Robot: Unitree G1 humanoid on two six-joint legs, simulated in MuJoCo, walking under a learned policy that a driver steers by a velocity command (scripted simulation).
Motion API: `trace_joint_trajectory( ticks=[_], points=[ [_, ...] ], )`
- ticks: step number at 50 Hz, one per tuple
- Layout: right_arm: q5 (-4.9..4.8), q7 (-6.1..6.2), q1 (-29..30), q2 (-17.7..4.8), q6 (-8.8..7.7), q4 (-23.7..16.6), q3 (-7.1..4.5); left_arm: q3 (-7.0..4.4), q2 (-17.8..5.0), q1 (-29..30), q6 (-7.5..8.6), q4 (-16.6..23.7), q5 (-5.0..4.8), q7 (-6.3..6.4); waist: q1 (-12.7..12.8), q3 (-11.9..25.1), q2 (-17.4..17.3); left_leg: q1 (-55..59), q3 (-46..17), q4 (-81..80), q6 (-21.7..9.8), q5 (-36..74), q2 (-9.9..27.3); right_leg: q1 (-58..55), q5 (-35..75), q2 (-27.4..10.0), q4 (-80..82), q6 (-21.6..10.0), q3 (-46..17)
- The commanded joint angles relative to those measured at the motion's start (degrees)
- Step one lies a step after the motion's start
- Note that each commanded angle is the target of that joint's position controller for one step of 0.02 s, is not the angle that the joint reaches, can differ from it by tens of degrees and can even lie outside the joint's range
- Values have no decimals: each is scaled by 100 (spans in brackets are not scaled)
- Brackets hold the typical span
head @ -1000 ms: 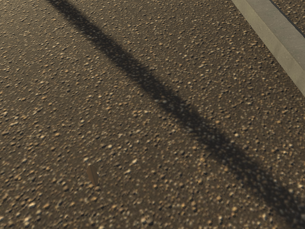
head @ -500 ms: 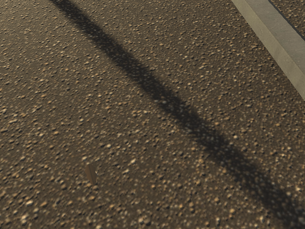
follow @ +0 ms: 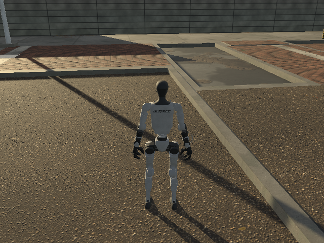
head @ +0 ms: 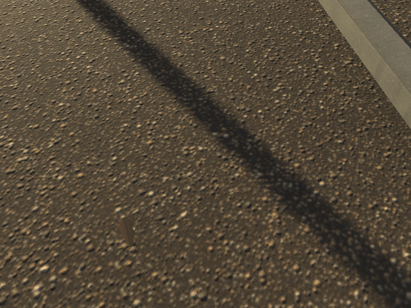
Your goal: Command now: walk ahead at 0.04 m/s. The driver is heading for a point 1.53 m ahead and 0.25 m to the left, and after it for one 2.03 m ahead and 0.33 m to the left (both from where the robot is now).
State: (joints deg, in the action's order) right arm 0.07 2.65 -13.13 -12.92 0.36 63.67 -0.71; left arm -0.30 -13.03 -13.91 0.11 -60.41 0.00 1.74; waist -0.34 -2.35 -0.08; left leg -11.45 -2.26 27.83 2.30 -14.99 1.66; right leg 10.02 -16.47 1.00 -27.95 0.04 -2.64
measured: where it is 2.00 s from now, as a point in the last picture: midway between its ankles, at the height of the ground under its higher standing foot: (203, 184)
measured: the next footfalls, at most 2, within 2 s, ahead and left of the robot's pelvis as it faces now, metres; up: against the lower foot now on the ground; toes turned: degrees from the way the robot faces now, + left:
right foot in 0.68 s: +0.42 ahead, -0.10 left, +0.00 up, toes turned -1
left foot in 1.20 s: +0.72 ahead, +0.14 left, +0.00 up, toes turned +3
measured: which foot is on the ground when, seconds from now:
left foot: down 0.00-0.70, up 0.72-1.00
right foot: down 0.00-0.24, up 0.26-0.66, down 0.68-1.00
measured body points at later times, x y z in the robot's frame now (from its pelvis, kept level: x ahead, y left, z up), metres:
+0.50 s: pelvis +0.13 +0.03 +0.01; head +0.15 +0.05 +0.45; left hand +0.28 +0.28 -0.12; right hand +0.02 -0.20 -0.13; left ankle +0.01 +0.13 -0.74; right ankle +0.23 -0.12 -0.68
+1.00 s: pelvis +0.41 -0.01 +0.01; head +0.42 -0.01 +0.46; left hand +0.40 +0.25 -0.13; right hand +0.57 -0.27 -0.10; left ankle +0.57 +0.17 -0.67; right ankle +0.38 -0.10 -0.74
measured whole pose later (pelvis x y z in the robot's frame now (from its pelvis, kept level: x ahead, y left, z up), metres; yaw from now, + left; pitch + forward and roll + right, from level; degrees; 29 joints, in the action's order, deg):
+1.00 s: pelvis +0.41 -0.01 +0.01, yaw +1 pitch +1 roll -2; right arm -0.4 0.9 -7.7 -15.4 -5.0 50.2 -3.5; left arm -2.5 -13.6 -20.0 5.7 -58.2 -0.1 -0.6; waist 3.4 -0.3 -2.2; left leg -39.7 -2.3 47.1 -0.5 -1.3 8.5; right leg 3.2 -9.7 4.7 -12.2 -4.0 3.0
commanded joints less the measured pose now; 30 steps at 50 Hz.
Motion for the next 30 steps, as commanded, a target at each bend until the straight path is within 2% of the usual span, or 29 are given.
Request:
trace_joint_trajectory(
  ticks=[1, 3, 4, 5, 6, 8, 9, 10, 11, 12, 13, 14, 15, 16, 17, 18, 19, 20, 23, 25, 28, 30],
  points=[
    [0, 21, -368, -528, -27, -52, -68, -86, -536, -337, 26, 47, -1, 28, 3, 86, 18, 81, 185, -371, -105, 279, -113, 208, 286, -62, 573, -89, -7],
    [-58, 42, -376, -556, -21, -74, -91, -149, -702, -356, -3, 54, -67, 62, 32, -177, 156, -289, 374, -79, -233, -1459, -338, 520, -1779, -26, 619, -282, -93],
    [-59, 45, -317, -570, -53, -140, -96, -172, -761, -362, 11, 94, -82, 69, 57, -440, 230, -613, 341, 28, -319, -2013, -343, 752, -2517, -158, 735, -416, -307],
    [-59, 28, -254, -518, -118, -212, -86, -192, -806, -424, 56, 119, -100, 61, 96, -641, 336, -878, 302, 169, -388, -2125, -312, 855, -2883, -364, 876, -561, -614],
    [-67, -7, -207, -418, -210, -273, -67, -225, -877, -568, 120, 110, -128, 43, 153, -716, 511, -1112, 319, 431, -410, -1902, -297, 750, -3035, -636, 1040, -726, -1020],
    [-105, -109, -189, -213, -403, -368, -33, -321, -1090, -820, 226, 71, -166, 5, 189, -621, 1045, -1344, 512, 1254, -427, -1150, -313, 458, -3268, -1369, 1513, -1144, -2097],
    [-132, -158, -193, -216, -479, -399, -35, -332, -1083, -746, 253, 119, -176, -8, 134, -685, 1047, -1188, 409, 1398, -524, -1052, -207, 697, -3178, -1563, 1637, -1268, -2397],
    [-158, -198, -341, -201, -540, -381, -41, -316, -1027, -513, 271, 217, -178, -23, -37, -740, 984, -848, 394, 1124, -642, -1082, -174, 964, -2950, -1526, 1592, -1227, -2286],
    [-182, -217, -742, -154, -578, -260, -44, -294, -976, -149, 274, 349, -198, -43, -314, -774, 927, -142, 406, 368, -750, -1038, -196, 1368, -2618, -1281, 1349, -1042, -1863],
    [-160, -218, -1299, -282, -596, -58, -99, -256, -828, 222, 286, 511, -205, -57, -554, -742, 583, 710, 78, -260, -786, -724, -88, 1857, -1880, -855, 694, -768, -1241],
    [-144, -217, -2053, -835, -618, 148, -260, -159, -423, 467, 358, 680, -177, -71, -755, -499, -708, 1512, -1457, -1037, -1096, -1273, 751, 2589, -973, -80, -1097, -328, -50],
    [-115, -305, -2637, -1539, -668, 217, -421, -143, -343, 526, 490, 933, -178, -41, -844, -260, -1921, 2000, -3748, -1850, -1809, -1424, 1974, 3413, -1466, 270, -2642, -160, 268],
    [-11, -315, -2219, -1081, -730, 93, -284, -203, -594, 506, 577, 917, -247, -62, -556, -424, -1079, 1895, -3931, -1817, -1875, -1235, 2121, 3814, -1465, -59, -3651, -247, -222],
    [-21, -323, -1868, -788, -769, -65, -219, -203, -567, 315, 637, 828, -280, -128, -360, -568, -736, 1868, -3234, -1722, -1692, -794, 1902, 4014, -960, -276, -4023, -366, -288],
    [-49, -347, -1646, -702, -772, -171, -192, -218, -553, 244, 679, 757, -247, -164, -269, -513, -551, 1903, -2593, -1735, -1506, -402, 1650, 4082, -487, -455, -4020, -431, -173],
    [-66, -360, -1566, -600, -737, -215, -149, -272, -654, 411, 710, 794, -202, -191, -256, -558, -456, 1947, -2076, -1773, -1355, 349, 1508, 4180, -136, -594, -3828, -439, -74],
    [-45, -348, -1640, -409, -680, -207, -89, -310, -672, 559, 718, 841, -157, -228, -272, -489, -499, 1896, -1550, -1813, -1212, 1049, 1275, 4002, 107, -686, -3597, -411, 49],
    [-20, -319, -1772, -341, -626, -192, -65, -300, -557, 611, 704, 870, -150, -272, -283, -396, -609, 1865, -1218, -1835, -1161, 1503, 1141, 3845, 281, -694, -3375, -355, 182],
    [18, -185, -1755, -517, -519, -321, -70, -186, -204, 1234, 635, 1140, -133, -342, -326, -463, -481, 1321, -610, -2031, -1199, 1879, 920, 3405, 863, -576, -2200, -121, 472],
    [16, -122, -1750, -728, -507, -403, -106, -113, -112, 1797, 623, 1371, -143, -362, -415, -584, -521, 763, -387, -2238, -1204, 1693, 826, 2748, 1346, -366, -1222, -42, 657],
    [-88, -99, -1892, -885, -535, -363, -189, -129, -337, 2097, 594, 1566, -190, -403, -345, -706, -669, 840, -359, -2371, -1220, 1742, 1080, 2322, 1639, -292, -593, -151, 584],
    [-116, -98, -1813, -905, -518, -376, -236, -195, -539, 2035, 612, 1625, -190, -429, -143, -599, -643, 1293, -274, -2076, -1104, 2538, 1241, 2120, 1596, -243, -311, -332, 503]
  ],
)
